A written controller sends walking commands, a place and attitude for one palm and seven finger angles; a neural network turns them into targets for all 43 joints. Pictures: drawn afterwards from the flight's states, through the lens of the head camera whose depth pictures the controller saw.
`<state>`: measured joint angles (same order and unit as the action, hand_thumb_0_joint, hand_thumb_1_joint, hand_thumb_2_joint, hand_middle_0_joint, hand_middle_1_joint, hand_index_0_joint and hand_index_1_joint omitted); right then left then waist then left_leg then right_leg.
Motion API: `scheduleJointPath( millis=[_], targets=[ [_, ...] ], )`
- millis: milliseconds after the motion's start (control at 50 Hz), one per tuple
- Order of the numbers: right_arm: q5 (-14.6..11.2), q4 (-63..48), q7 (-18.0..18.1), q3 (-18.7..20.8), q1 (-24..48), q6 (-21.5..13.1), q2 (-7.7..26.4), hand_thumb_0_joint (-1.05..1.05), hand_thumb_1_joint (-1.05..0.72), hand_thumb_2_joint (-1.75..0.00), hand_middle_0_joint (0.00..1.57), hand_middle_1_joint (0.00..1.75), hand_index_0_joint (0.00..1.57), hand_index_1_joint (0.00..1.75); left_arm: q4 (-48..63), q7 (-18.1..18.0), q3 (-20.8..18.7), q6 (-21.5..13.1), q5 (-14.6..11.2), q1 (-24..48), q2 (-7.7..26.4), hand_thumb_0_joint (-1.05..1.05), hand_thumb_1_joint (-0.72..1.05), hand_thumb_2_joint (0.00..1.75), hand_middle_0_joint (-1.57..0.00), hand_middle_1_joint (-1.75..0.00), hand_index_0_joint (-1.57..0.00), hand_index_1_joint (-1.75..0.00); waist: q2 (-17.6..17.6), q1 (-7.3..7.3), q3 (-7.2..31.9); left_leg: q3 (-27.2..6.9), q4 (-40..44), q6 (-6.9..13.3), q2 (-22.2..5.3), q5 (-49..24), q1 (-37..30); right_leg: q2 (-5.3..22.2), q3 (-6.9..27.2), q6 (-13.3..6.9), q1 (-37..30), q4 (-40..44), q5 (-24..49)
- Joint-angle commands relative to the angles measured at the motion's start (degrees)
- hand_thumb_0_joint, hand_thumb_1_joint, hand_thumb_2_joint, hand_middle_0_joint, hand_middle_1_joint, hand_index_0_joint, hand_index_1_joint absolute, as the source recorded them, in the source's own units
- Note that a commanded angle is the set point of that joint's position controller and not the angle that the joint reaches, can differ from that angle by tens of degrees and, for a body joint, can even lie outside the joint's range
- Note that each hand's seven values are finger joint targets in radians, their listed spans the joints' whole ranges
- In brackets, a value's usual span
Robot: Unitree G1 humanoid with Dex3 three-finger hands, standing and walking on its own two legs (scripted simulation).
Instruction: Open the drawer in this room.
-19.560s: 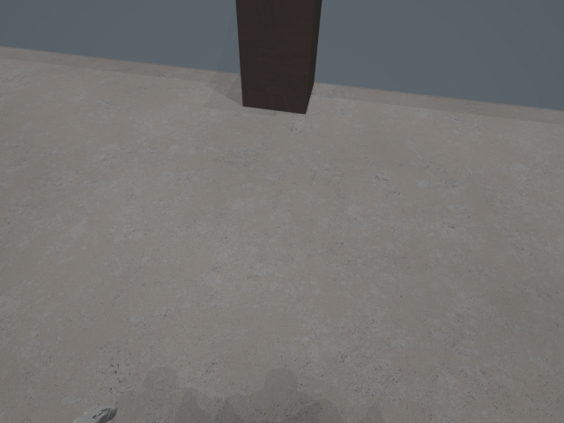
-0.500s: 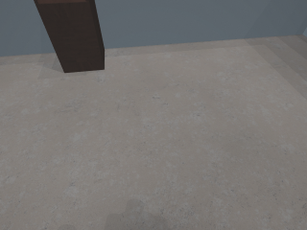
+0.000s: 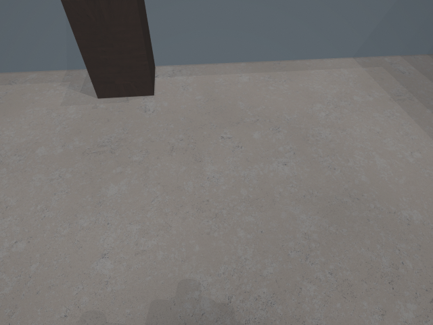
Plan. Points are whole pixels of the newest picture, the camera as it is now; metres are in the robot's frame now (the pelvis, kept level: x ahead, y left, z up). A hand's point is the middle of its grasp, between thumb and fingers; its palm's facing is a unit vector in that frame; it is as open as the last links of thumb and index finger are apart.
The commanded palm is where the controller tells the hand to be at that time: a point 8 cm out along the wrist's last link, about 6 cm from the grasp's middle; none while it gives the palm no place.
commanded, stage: stand and wait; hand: left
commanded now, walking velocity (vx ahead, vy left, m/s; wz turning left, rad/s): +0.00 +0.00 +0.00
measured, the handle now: out of the picture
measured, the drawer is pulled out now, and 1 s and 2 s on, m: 0.00 0.00 0.00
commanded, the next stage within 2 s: turn or walk to find it in 0.46 s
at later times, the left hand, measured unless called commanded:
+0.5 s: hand out of the picture +0.05 +0.23 -0.16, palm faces +0.02 -0.96 -0.29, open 7.3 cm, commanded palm none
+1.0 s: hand out of the picture +0.03 +0.21 -0.18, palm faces +0.16 -0.96 -0.23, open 7.3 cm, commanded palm none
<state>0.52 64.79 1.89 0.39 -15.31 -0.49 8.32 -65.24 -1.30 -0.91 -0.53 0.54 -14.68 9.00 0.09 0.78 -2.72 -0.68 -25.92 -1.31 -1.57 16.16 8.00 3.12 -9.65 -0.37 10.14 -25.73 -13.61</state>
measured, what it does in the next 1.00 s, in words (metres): lifts its right foot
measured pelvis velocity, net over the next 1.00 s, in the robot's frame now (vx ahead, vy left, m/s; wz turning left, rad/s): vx -0.01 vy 0.00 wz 0.18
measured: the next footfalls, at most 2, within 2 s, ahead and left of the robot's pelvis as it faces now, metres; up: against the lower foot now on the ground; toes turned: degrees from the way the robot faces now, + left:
right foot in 1.18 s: +0.04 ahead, -0.14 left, +0.00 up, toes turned +12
left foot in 1.70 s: -0.08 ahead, +0.05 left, +0.00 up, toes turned +24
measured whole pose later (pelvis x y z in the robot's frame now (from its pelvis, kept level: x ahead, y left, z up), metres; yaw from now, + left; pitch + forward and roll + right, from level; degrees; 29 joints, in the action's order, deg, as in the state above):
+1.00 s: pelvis -0.01 +0.00 -0.01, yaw +10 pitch +1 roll +0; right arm 1.4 57.3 0.8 0.9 -13.8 1.0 9.2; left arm -57.3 -0.7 -2.3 3.4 0.8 -6.8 13.2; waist 0.7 -1.4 -5.8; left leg -5.5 -31.4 0.0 1.5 15.3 16.8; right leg 2.4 -3.9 2.5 22.8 -55.3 -28.8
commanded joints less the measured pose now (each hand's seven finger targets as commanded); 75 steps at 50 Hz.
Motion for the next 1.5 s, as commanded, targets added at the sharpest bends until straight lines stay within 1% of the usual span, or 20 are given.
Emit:
scheduleJointPath(
  millis=[0, 460, 620, 780, 800, 820, 840, 860, 880, 940, 1040, 1080, 1120, 1140, 1160, 1180, 1220, 1260, 1340, 1480],
  targets=[
    [-0.02, -1.86, 0.29, 1.55, -2.71, -1.25, 7.93, 0.00, -0.90, -0.90, 0.20, 0.30, 0.20, 0.30, 1.95, -0.43, -1.37, -0.76, -0.10, -2.13, 8.07, 0.00, 0.90, 0.90, -0.20, -0.30, -0.20, -0.30, -1.33, 0.27, -1.29, -3.46, 5.85, 2.37, -4.45, -11.58, 5.02, 5.38, 6.09, -0.57, -3.68, 5.35, 6.62],
    [0.15, -4.56, -0.52, 2.07, 6.01, -1.55, 18.01, 0.00, -0.90, -0.90, 0.20, 0.30, 0.20, 0.30, 4.30, 0.62, -2.55, -1.34, 0.01, 6.33, 17.93, 0.00, 0.90, 0.90, -0.20, -0.30, -0.20, -0.30, -0.91, 0.19, 1.49, -4.23, 8.60, 2.29, -5.53, -12.70, 1.91, 6.35, 7.29, -0.95, -6.46, 7.87, 9.22],
    [0.44, -6.49, -1.10, 1.15, 4.43, 0.86, 13.27, 0.00, -0.90, -0.90, 0.20, 0.30, 0.20, 0.30, 5.58, -0.27, -2.08, 1.19, -0.10, 4.29, 14.22, 0.00, 0.90, 0.90, -0.20, -0.30, -0.20, -0.30, -0.46, 0.67, 2.45, -4.21, 2.21, 1.07, -4.60, -16.65, 8.51, 8.43, 4.88, -0.07, -7.10, 1.78, 10.84],
    [0.49, -9.05, -1.34, 2.62, 1.35, 2.02, 11.98, 0.00, -0.90, -0.90, 0.20, 0.30, 0.20, 0.30, 10.21, -0.48, -3.20, 1.76, 0.47, 6.89, 15.62, 0.00, 0.90, 0.90, -0.20, -0.30, -0.20, -0.30, 5.39, -0.89, 3.22, -0.72, -10.64, 0.55, -3.12, -5.97, 9.31, 16.26, 4.69, -4.64, -0.22, 0.36, 8.27],
    [0.67, -9.36, -1.54, 2.84, 0.84, 2.07, 12.16, 0.00, -0.90, -0.90, 0.20, 0.30, 0.20, 0.30, 10.95, -0.46, -3.31, 1.98, 0.57, 7.52, 15.09, 0.00, 0.90, 0.90, -0.20, -0.30, -0.20, -0.30, 4.69, -1.28, 2.55, -1.39, -8.34, 1.21, -4.44, -5.25, 8.49, 15.29, 3.17, -3.74, 3.26, -0.79, 2.66],
    [0.85, -9.84, -1.71, 3.12, 0.24, 1.91, 13.01, 0.00, -0.90, -0.90, 0.20, 0.30, 0.20, 0.30, 11.58, -0.25, -3.14, 2.30, 0.52, 8.84, 14.03, 0.00, 0.90, 0.90, -0.20, -0.30, -0.20, -0.30, -0.90, -2.08, 0.85, -7.11, -3.34, 2.70, -6.20, -7.97, 8.31, 11.18, 1.14, -1.40, 6.87, -5.29, -2.73],
    [1.23, -10.14, -1.63, 3.41, -0.62, 1.42, 14.89, 0.00, -0.90, -0.90, 0.20, 0.30, 0.20, 0.30, 12.37, 0.00, -2.83, 2.49, 0.11, 9.52, 11.78, 0.00, 0.90, 0.90, -0.20, -0.30, -0.20, -0.30, -10.14, -2.94, -0.60, -19.46, 5.66, 5.43, -10.36, -11.05, 10.34, 3.88, -0.96, 1.82, 8.20, -14.56, -6.68],
    [1.29, -10.15, -1.03, 4.02, -1.31, 0.97, 16.76, 0.00, -0.90, -0.90, 0.20, 0.30, 0.20, 0.30, 13.84, -0.07, -2.59, 2.53, 0.07, 10.74, 10.20, 0.00, 0.90, 0.90, -0.20, -0.30, -0.20, -0.30, -15.04, -3.30, -1.54, -28.06, 10.40, 9.98, -14.76, -18.22, 7.98, 0.15, 1.76, 2.84, 13.06, -24.06, -15.48],
    [1.14, -9.55, -0.47, 4.30, -2.82, 0.74, 16.99, 0.00, -0.90, -0.90, 0.20, 0.30, 0.20, 0.30, 14.29, -0.23, -2.63, 2.63, 0.26, 11.53, 10.30, 0.00, 0.90, 0.90, -0.20, -0.30, -0.20, -0.30, -13.62, -3.81, -0.41, -30.45, 10.64, 12.61, -16.01, -21.39, 4.64, 0.58, 6.61, 2.35, 16.81, -30.68, -19.54],
    [0.90, -9.88, 0.11, 4.42, -1.60, 0.36, 15.46, 0.00, -0.90, -0.90, 0.20, 0.30, 0.20, 0.30, 14.01, 0.07, -2.83, 2.14, 0.17, 9.84, 9.69, 0.00, 0.90, 0.90, -0.20, -0.30, -0.20, -0.30, -11.55, -2.16, 4.64, -25.68, 5.49, 13.46, -13.40, -29.56, -1.98, 0.34, 10.34, 2.99, 20.42, -34.80, -16.13],
    [1.04, -9.44, 0.38, 4.87, -2.46, 0.50, 14.16, 0.00, -0.90, -0.90, 0.20, 0.30, 0.20, 0.30, 13.43, 0.17, -1.77, 1.27, -0.41, 7.75, 6.57, 0.00, 0.90, 0.90, -0.20, -0.30, -0.20, -0.30, -7.50, -2.42, 9.92, -20.94, 1.86, 12.36, -10.52, -35.34, -6.67, -1.77, 9.75, 3.37, 14.95, -21.29, -15.18],
    [1.01, -8.87, 0.15, 4.85, -1.97, 0.61, 13.59, 0.00, -0.90, -0.90, 0.20, 0.30, 0.20, 0.30, 12.23, 0.08, -1.68, 0.83, -0.57, 5.28, 6.21, 0.00, 0.90, 0.90, -0.20, -0.30, -0.20, -0.30, -8.60, -1.68, 10.13, -18.76, 0.88, 10.31, -8.44, -34.40, -4.47, -2.71, 8.30, 3.21, 8.78, -11.48, -10.95],
    [0.41, -8.42, -0.13, 4.67, -0.43, 0.66, 12.29, 0.00, -0.90, -0.90, 0.20, 0.30, 0.20, 0.30, 9.51, -0.13, -1.81, 0.12, -0.50, -0.25, 7.36, 0.00, 0.90, 0.90, -0.20, -0.30, -0.20, -0.30, -6.95, 0.85, 10.03, -15.13, -2.05, 6.01, -4.89, -23.13, 2.74, -2.25, 7.39, 3.29, -3.15, 3.27, 2.82],
    [-0.10, -8.17, -0.41, 4.18, -0.91, 0.56, 9.41, 0.00, -0.90, -0.90, 0.20, 0.30, 0.20, 0.30, 8.58, -0.49, -2.10, -0.34, -0.03, -1.71, 10.05, 0.00, 0.90, 0.90, -0.20, -0.30, -0.20, -0.30, -1.27, 0.97, 8.96, -11.82, -5.39, 2.96, -1.76, -10.99, 11.60, 3.46, 12.62, 2.38, -10.74, 6.12, 6.11],
    [-0.29, -9.12, -0.54, 3.31, -0.90, 0.60, 5.95, 0.00, -0.90, -0.90, 0.20, 0.30, 0.20, 0.30, 8.49, -0.82, -2.65, -0.69, 0.48, -1.29, 14.00, 0.00, 0.90, 0.90, -0.20, -0.30, -0.20, -0.30, 11.14, 0.59, 6.69, -5.81, -10.60, 0.13, 3.02, 5.07, 18.54, 14.54, 25.39, -1.64, -10.68, 8.24, 7.12],
    [-0.03, -10.06, -0.41, 3.66, 1.28, 1.19, 7.13, 0.00, -0.90, -0.90, 0.20, 0.30, 0.20, 0.30, 9.65, -0.53, -2.75, -0.30, 0.54, 0.21, 15.69, 0.00, 0.90, 0.90, -0.20, -0.30, -0.20, -0.30, 12.97, 1.18, 2.18, -4.60, -15.97, -0.02, 2.75, 14.61, 17.07, 20.17, 28.88, -6.66, -0.97, 11.12, 4.69],
    [0.70, -8.33, -0.51, 4.29, 1.22, 2.77, 8.65, 0.00, -0.90, -0.90, 0.20, 0.30, 0.20, 0.30, 10.03, -0.59, -2.90, -0.08, 0.54, 3.82, 13.59, 0.00, 0.90, 0.90, -0.20, -0.30, -0.20, -0.30, 13.17, -0.21, -4.80, -5.61, -24.15, 0.47, 0.65, 12.48, 15.41, 17.53, 28.99, -8.04, 10.44, 15.59, -9.84],
    [0.64, -6.16, -0.94, 3.91, 0.09, 2.64, 7.65, 0.00, -0.90, -0.90, 0.20, 0.30, 0.20, 0.30, 9.57, -0.29, -1.97, -0.11, 0.47, 4.38, 10.88, 0.00, 0.90, 0.90, -0.20, -0.30, -0.20, -0.30, 8.11, -1.35, -7.81, -3.31, -27.97, 0.66, 0.43, 8.17, 15.41, 13.19, 21.85, -7.30, 10.50, 13.78, -3.06],
    [0.12, -5.44, -1.22, 3.94, -0.51, 2.97, 7.66, 0.00, -0.90, -0.90, 0.20, 0.30, 0.20, 0.30, 8.96, -0.43, -2.01, -0.64, 0.28, 0.23, 10.08, 0.00, 0.90, 0.90, -0.20, -0.30, -0.20, -0.30, 8.05, -0.88, -3.68, -2.07, -33.30, -0.75, 0.58, 5.46, 16.87, 12.37, 15.00, -6.48, 3.22, 10.45, 11.87],
    [-0.13, -7.31, -1.13, 3.24, 5.68, 2.77, 7.30, 0.00, -0.90, -0.90, 0.20, 0.30, 0.20, 0.30, 7.38, -1.05, -2.48, -0.93, 0.81, -6.61, 10.66, 0.00, 0.90, 0.90, -0.20, -0.30, -0.20, -0.30, 7.29, 2.08, 2.75, -1.07, -27.02, -1.84, -0.10, 10.15, 17.78, 15.34, 14.76, -8.85, -8.22, 5.64, 30.72]
  ],
)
